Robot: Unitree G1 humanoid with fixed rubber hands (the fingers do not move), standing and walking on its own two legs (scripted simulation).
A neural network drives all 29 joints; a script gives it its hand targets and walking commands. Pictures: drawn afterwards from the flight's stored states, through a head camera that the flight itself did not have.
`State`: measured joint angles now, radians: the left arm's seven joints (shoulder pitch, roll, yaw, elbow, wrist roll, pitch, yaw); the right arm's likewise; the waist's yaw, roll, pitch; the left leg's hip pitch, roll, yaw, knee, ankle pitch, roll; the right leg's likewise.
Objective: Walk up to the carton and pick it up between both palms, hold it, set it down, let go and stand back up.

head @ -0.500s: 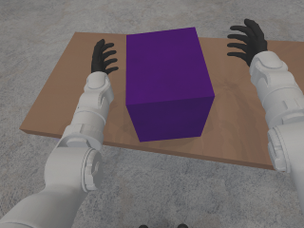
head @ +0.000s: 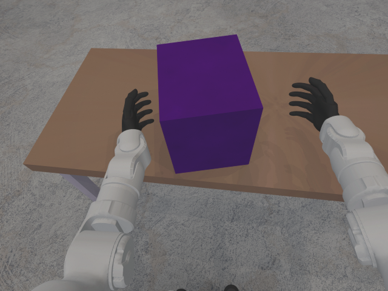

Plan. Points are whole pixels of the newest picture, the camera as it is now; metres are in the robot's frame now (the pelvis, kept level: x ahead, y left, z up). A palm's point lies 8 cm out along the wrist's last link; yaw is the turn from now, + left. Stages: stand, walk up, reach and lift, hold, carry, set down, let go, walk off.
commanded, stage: set down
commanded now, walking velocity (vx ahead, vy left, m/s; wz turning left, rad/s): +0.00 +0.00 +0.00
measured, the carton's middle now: (204, 107) +0.54 +0.08 +0.00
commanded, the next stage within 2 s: none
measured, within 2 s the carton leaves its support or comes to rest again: neither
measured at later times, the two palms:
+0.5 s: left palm (130, 163) +0.34 +0.21 +0.03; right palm (332, 156) +0.41 -0.20 +0.03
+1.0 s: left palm (131, 174) +0.32 +0.21 +0.02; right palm (329, 168) +0.39 -0.20 +0.01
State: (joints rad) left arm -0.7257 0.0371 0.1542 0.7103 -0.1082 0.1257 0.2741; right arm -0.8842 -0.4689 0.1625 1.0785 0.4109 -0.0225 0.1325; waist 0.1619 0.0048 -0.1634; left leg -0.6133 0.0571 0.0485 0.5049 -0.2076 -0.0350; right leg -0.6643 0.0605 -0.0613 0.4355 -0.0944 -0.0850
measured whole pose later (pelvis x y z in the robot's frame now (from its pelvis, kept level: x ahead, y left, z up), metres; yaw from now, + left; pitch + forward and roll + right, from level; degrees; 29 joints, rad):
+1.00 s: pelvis +0.03 +0.01 +0.01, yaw +1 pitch +9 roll -1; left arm -0.18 -0.05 0.07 0.29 0.04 0.08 0.23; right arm -0.42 -0.43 0.11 0.93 0.40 -0.31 0.20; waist 0.09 0.00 0.00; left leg -0.35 0.05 0.03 0.43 -0.24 -0.02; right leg -0.39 0.06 -0.07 0.35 -0.13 -0.07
